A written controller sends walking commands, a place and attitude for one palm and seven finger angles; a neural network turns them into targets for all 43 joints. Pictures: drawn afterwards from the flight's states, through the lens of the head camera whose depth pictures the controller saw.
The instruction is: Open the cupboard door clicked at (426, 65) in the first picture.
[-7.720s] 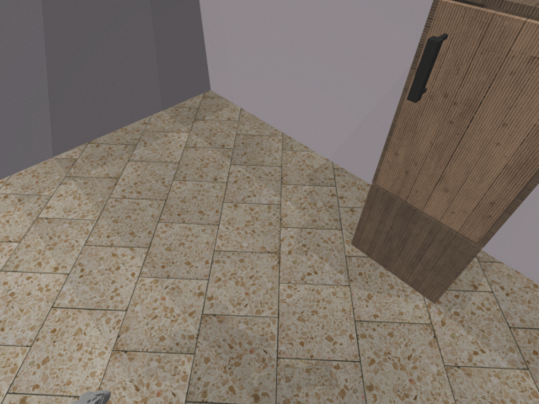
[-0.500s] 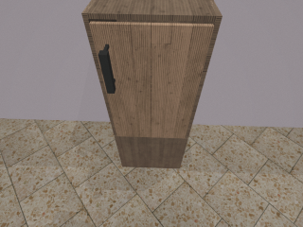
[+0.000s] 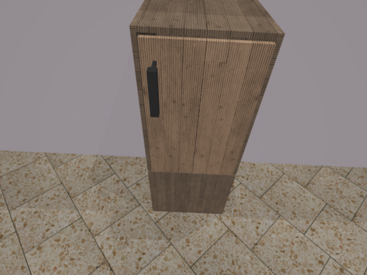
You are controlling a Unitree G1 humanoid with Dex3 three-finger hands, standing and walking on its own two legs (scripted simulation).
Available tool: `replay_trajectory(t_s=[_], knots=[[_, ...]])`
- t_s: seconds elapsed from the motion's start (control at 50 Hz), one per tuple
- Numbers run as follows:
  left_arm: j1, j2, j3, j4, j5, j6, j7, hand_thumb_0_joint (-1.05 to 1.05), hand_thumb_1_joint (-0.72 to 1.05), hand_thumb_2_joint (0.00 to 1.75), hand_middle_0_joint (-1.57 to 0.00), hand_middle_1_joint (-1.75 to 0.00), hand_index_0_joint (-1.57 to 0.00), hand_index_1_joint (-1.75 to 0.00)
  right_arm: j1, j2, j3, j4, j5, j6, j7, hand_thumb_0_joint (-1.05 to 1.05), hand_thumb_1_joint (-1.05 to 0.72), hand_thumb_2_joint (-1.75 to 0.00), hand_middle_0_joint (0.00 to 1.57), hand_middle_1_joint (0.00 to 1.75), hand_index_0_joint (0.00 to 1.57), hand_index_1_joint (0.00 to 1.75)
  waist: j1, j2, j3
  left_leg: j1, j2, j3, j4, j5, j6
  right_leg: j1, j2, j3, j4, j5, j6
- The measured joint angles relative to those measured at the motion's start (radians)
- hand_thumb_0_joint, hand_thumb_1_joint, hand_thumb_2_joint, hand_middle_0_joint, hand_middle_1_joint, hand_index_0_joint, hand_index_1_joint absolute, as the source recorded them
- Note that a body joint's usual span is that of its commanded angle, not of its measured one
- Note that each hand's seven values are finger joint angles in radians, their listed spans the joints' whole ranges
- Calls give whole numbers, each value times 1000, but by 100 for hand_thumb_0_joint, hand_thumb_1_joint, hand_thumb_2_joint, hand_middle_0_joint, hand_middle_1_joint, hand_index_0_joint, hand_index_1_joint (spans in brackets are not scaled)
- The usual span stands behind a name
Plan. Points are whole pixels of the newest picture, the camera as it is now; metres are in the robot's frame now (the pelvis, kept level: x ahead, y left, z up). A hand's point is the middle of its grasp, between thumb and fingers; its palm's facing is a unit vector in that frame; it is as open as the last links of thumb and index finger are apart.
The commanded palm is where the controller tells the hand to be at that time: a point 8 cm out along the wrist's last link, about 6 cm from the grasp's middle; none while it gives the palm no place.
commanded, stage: look again from close up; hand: left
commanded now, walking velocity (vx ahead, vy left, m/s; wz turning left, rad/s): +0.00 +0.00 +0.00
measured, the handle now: (154, 89) +0.59 +0.13 +0.11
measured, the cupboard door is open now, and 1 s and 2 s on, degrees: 0 0 0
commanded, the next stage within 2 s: shuffle to correct the standing spot in 0.12 s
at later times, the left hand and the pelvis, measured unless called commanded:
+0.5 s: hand out of the picture -0.04 +0.19 -0.17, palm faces -0.04 -0.98 -0.19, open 7.4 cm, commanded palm none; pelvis -0.01 +0.00 +0.00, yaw -2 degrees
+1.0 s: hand out of the picture +0.08 +0.13 -0.17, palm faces -0.04 -0.99 -0.16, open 7.3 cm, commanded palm none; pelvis +0.06 -0.05 +0.01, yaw -2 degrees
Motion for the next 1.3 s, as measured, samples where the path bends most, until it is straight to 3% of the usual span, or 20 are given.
replay_trajectory(t_s=[0.26, 0.36, 0.46, 0.56, 0.7, 0.76, 0.84, 0.9, 0.96, 1.06, 1.12, 1.16, 1.2, 1.3], knots=[[9, 16, -10, 24, 7, 15, -11, 1, 91, 90, -20, -30, -20, -30, 8, -27, 4, 18, 1, 7, 18, 0, -91, -90, 21, 30, 20, 30, 1, -6, 15, 3, -44, 22, -92, 78, 36, -16, -40, 20, -59, 66, 22], [64, -7, -14, 56, 11, 31, -8, 1, 91, 90, -19, -30, -20, -30, 36, -5, 3, 42, -1, 23, 13, 0, -91, -90, 21, 30, 20, 30, -4, -14, 7, 7, -45, 30, -108, 83, 34, -30, -38, 30, -38, 37, 3], [127, -46, -12, 70, 18, 53, -25, 1, 91, 90, -19, -30, -20, -30, 76, 29, -1, 57, -3, 35, 2, 0, -91, -90, 21, 30, 20, 30, -5, -17, 8, 3, -23, 41, -87, 64, 22, -57, -19, 26, 17, -31, -29], [168, -91, -6, 70, 16, 51, -35, 1, 91, 90, -19, -30, -20, -30, 115, 44, -10, 78, -2, 39, -9, 0, -91, -90, 21, 30, 20, 30, -7, 6, 16, -22, 22, 25, -13, 15, -8, -45, 17, 3, 3, 30, -18], [192, -141, 8, 63, 13, 35, -22, 1, 91, 90, -20, -30, -20, -30, 143, 55, -18, 97, 0, 41, -19, 0, -91, -90, 21, 30, 20, 30, 0, 21, 7, -122, 60, 19, 218, -172, 1, -34, 59, -50, 13, -21, -54], [194, -152, 8, 66, 12, 36, -21, 1, 90, 90, -20, -30, -20, -30, 137, 65, -15, 88, 1, 20, -23, 0, -91, -90, 20, 30, 20, 30, -2, 9, 9, -93, 56, 55, 119, -109, 0, -38, 65, -59, 52, -55, -52], [176, -147, 13, 83, 19, 58, -32, 1, 91, 90, -20, -30, -20, -30, 129, 94, -13, 76, -9, -18, -32, 0, -91, -90, 20, 30, 20, 30, -8, -37, 3, -53, 50, 105, 92, -73, 15, -160, 44, -16, 340, -159, -49], [131, -135, 23, 72, 25, 63, -43, 1, 91, 90, -20, -30, -20, -30, 141, 109, -8, 73, -9, -32, -37, 0, -91, -90, 20, 30, 20, 30, -24, -32, 4, -3, 56, 115, 9, -49, 0, -263, 18, -6, 492, -99, -31], [78, -105, 33, 49, 30, 65, -39, 3, 93, 90, -20, -30, -20, -30, 156, 119, -4, 83, -10, -34, -37, 0, -91, -90, 21, 30, 20, 30, -30, -18, 17, 36, 70, 108, -65, -17, -16, -317, -14, -2, 471, -34, -8], [9, -58, 53, 6, 14, 52, -42, 3, 94, 90, -19, -30, -20, -30, 176, 118, -17, 99, -16, -16, -28, 0, -91, -90, 21, 30, 20, 30, -50, 9, 43, 61, 101, 85, -88, -21, -60, -292, -47, -14, 239, 21, 5], [-18, -44, 55, -17, 10, 28, -40, 2, 93, 90, -19, -30, -20, -30, 192, 106, -29, 105, -15, -1, -20, 0, -91, -90, 21, 30, 20, 30, -60, 18, 55, 50, 119, 64, -21, -70, -94, -207, -42, -33, 58, 111, -1], [-36, -55, 51, -17, 8, -1, -25, 2, 92, 90, -19, -30, -20, -30, 193, 84, -33, 110, -5, 16, -16, 0, -91, -90, 21, 30, 20, 30, -54, 35, 60, 6, 124, 28, 99, -161, -78, -196, -36, -47, 68, 105, -12], [-53, -86, 36, -16, 6, -10, -15, 1, 92, 90, -19, -30, -20, -30, 176, 53, -41, 105, 5, 39, -19, 0, -91, -90, 21, 30, 20, 30, -55, 65, 68, -46, 104, -23, 231, -252, -60, -187, -29, -69, 97, 52, -17], [-85, -141, 21, -30, 7, -8, 7, 1, 92, 90, -19, -30, -20, -30, 85, 15, -53, 67, 11, 63, -18, 0, -91, -90, 20, 30, 20, 30, -32, 53, 95, -171, 24, -17, 478, -270, -68, -162, -46, -74, 72, 59, -24]])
